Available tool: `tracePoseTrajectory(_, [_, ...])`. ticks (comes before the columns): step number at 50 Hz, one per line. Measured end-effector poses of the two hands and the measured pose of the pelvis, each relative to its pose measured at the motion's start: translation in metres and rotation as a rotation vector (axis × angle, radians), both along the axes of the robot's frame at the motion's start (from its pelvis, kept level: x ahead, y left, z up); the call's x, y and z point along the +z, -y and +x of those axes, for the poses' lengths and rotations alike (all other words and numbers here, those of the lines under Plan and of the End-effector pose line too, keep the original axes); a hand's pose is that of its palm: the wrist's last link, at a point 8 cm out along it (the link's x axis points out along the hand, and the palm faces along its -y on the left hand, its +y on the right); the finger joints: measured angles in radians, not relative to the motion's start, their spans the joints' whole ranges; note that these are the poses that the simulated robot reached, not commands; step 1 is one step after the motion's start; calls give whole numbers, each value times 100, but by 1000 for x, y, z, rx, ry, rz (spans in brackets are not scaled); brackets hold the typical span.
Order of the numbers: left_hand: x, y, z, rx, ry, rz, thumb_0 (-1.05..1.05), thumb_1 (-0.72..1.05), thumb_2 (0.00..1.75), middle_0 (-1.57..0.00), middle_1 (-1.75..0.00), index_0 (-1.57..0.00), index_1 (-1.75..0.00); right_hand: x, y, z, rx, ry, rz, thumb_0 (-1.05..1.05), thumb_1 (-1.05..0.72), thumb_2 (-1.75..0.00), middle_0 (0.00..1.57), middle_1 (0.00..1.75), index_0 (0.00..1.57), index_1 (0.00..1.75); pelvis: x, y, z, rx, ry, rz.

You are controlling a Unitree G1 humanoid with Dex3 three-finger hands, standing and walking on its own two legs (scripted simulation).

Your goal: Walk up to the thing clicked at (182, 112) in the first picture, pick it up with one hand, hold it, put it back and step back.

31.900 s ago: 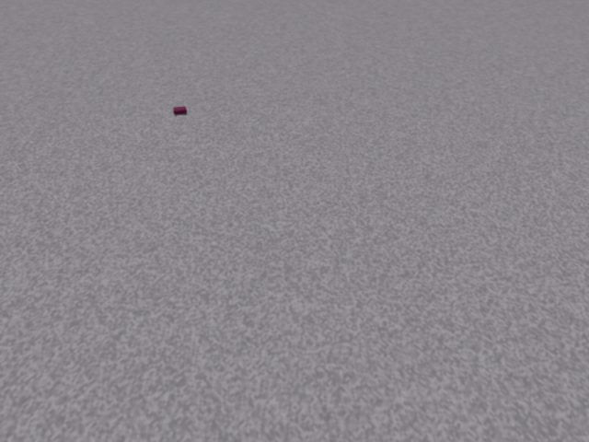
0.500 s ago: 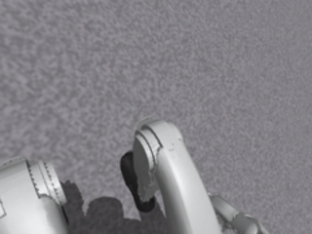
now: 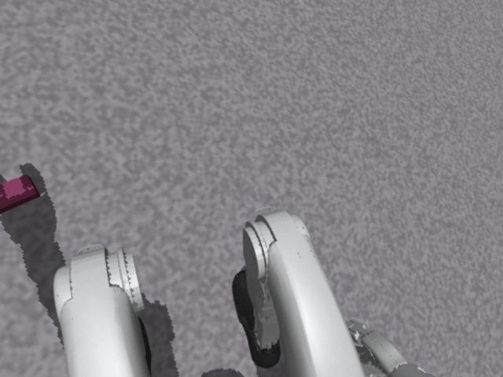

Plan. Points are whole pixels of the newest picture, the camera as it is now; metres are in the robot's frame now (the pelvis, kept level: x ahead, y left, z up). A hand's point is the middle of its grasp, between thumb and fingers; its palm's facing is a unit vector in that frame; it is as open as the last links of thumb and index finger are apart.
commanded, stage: withdraw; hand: left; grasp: from above
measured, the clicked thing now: (12, 194) +0.44 +0.33 -0.31
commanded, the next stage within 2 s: home in 0.52 s
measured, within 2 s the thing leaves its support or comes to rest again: neither
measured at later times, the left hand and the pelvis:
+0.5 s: hand out of the picture +0.41 +0.32 -0.16, palm faces -0.49 -0.10 -0.86, open 12.7 cm; pelvis -0.02 -0.01 +0.01, yaw +4 degrees
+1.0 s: hand out of the picture +0.38 +0.33 -0.05, palm faces -0.38 -0.36 -0.85, open 9.8 cm; pelvis +0.00 +0.00 +0.08, yaw +5 degrees
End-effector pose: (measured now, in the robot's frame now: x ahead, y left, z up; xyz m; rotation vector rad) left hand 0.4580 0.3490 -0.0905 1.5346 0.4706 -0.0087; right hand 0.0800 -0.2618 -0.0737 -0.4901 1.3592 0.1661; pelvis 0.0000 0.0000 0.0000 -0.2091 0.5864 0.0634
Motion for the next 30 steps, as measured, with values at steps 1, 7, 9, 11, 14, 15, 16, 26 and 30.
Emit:
tracePoseTrajectory(1, [9,-2,-2,9,-21,7,0,-31,84,-25,-83,-25,-83,0,0,3,-13,10,9,0,-90,-89,20,30,20,30,4,0,-1,3,-3,6])
tracePoseTrajectory(7, [49,1,-17,18,-173,-16,0,-32,85,-26,-83,-25,-83,8,0,10,-56,34,31,0,-91,-90,20,30,20,30,30,2,-10,28,-7,41])
tracePoseTrajectory(9, [53,5,-23,-1,-224,-38,0,-31,85,-26,-83,-26,-83,13,3,9,-62,34,16,0,-91,-90,20,30,20,30,37,4,-13,34,-5,48])
tracePoseTrajectory(11, [52,10,-29,-23,-260,-65,0,-31,85,-27,-83,-26,-83,18,7,7,-63,29,-9,0,-91,-90,20,30,20,30,42,6,-16,38,-3,54])
tracePoseTrajectory(14, [45,17,-36,-66,-279,-105,0,-30,85,-28,-82,-27,-83,25,16,1,-54,11,-59,0,-91,-90,20,30,20,30,45,9,-19,41,2,59])
tracePoseTrajectory(15, [41,18,-38,-82,-277,-118,0,-30,84,-28,-81,-28,-82,27,19,-2,-50,3,-76,0,-90,-90,20,30,20,30,44,10,-19,40,4,59])
tracePoseTrajectory(16, [37,20,-40,-98,-274,-128,0,-29,84,-29,-81,-28,-82,28,22,-4,-46,-5,-94,0,-90,-90,20,30,20,30,43,11,-20,39,6,59])
tracePoseTrajectory(26, [-21,25,-42,-180,-185,-129,0,-27,82,-29,-80,-29,-80,16,32,-24,-24,-61,-200,0,-90,-89,20,30,20,30,9,10,-21,30,42,48])
tracePoseTrajectory(30, [-29,26,-30,-176,-115,-90,0,-26,81,-30,-79,-30,-79,6,22,-31,-43,-66,-187,0,-90,-89,20,30,20,30,0,8,-19,26,37,44])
